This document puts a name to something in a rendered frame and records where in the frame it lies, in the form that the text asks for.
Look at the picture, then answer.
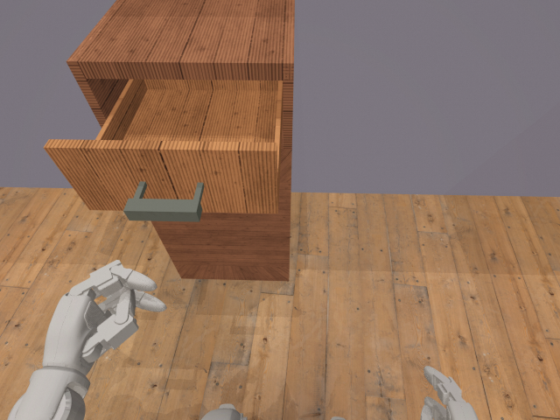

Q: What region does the right robot hand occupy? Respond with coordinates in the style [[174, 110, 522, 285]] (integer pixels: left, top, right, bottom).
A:
[[420, 366, 479, 420]]

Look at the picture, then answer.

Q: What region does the cabinet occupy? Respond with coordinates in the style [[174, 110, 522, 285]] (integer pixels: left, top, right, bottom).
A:
[[66, 0, 295, 281]]

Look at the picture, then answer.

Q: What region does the left robot hand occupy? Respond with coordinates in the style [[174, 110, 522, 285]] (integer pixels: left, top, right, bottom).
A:
[[42, 260, 167, 375]]

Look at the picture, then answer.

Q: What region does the drawer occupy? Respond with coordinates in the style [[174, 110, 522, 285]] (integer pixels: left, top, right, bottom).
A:
[[44, 79, 283, 214]]

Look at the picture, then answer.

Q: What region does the left robot forearm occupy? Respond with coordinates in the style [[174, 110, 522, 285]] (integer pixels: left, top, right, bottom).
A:
[[7, 367, 90, 420]]

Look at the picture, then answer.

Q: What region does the left robot shin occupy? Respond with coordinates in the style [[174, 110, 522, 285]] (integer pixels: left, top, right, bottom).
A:
[[219, 403, 236, 410]]

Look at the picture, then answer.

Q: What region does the handle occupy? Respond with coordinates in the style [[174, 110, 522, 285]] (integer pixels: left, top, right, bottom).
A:
[[123, 181, 204, 222]]

